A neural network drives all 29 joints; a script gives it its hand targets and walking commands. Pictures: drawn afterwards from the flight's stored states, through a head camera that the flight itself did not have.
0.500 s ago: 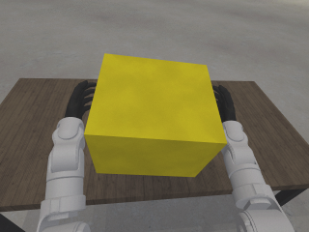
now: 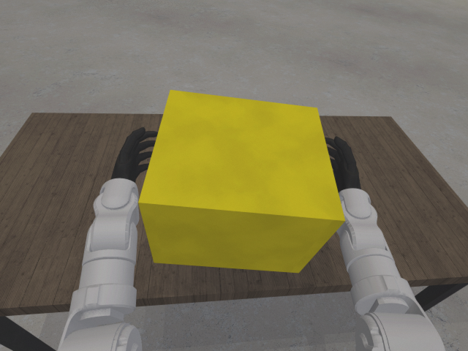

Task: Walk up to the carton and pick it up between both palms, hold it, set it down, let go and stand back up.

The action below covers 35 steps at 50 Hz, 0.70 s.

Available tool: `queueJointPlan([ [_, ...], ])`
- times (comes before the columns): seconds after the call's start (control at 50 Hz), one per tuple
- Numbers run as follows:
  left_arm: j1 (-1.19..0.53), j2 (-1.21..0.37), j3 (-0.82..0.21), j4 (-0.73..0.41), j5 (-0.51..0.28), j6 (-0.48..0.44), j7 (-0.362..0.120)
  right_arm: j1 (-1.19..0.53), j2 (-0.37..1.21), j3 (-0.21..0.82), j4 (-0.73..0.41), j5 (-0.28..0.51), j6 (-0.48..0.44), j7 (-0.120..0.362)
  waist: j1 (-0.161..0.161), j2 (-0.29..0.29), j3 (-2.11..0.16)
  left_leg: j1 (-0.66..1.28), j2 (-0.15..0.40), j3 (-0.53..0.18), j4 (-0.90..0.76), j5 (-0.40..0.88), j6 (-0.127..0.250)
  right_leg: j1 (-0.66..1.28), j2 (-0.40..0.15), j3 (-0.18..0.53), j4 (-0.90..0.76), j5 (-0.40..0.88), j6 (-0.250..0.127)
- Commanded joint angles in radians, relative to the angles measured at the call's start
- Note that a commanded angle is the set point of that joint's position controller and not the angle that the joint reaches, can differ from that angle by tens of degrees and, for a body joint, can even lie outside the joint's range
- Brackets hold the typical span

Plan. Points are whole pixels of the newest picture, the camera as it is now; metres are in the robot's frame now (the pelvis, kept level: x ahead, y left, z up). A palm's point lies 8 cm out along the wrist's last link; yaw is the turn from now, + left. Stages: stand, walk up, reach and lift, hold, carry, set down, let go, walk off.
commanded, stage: set down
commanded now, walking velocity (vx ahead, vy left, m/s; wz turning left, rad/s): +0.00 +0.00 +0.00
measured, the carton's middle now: (236, 184) +0.40 -0.02 +0.07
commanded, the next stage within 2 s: none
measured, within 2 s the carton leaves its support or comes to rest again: rests again in 1.76 s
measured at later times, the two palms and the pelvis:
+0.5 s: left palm (138, 178) +0.39 +0.15 +0.10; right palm (343, 186) +0.37 -0.22 +0.10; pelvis +0.00 +0.00 +0.00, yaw -1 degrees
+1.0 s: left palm (149, 181) +0.41 +0.14 +0.07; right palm (342, 191) +0.38 -0.23 +0.07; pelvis +0.01 +0.00 +0.00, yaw -2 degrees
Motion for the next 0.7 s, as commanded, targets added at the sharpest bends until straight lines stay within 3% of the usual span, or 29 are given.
queueJointPlan([
  [0.0,-0.489,-0.415,-0.335,-0.023,-0.055,-0.064,-0.084,-0.561,0.384,0.259,-0.185,-0.028,-0.097,0.138,0.003,0.041,-0.327,-0.034,-0.07,0.077,-0.025,0.363,-0.052,0.194,0.058,-0.039,0.039,0.326,0.02],
  [0.28,-0.59,-0.429,-0.274,0.152,-0.038,-0.182,-0.062,-0.601,0.418,0.16,-0.04,-0.109,-0.15,0.154,0.008,0.032,-0.38,-0.057,-0.069,0.094,-0.026,0.363,-0.046,0.207,0.051,-0.032,0.045,0.356,0.026],
  [0.68,-0.633,-0.45,-0.239,0.283,-0.027,-0.276,-0.035,-0.605,0.423,0.099,0.073,-0.153,-0.193,0.183,0.009,0.047,-0.433,-0.045,-0.055,0.095,0.007,0.456,-0.058,0.149,0.057,-0.025,0.06,0.416,0.016],
])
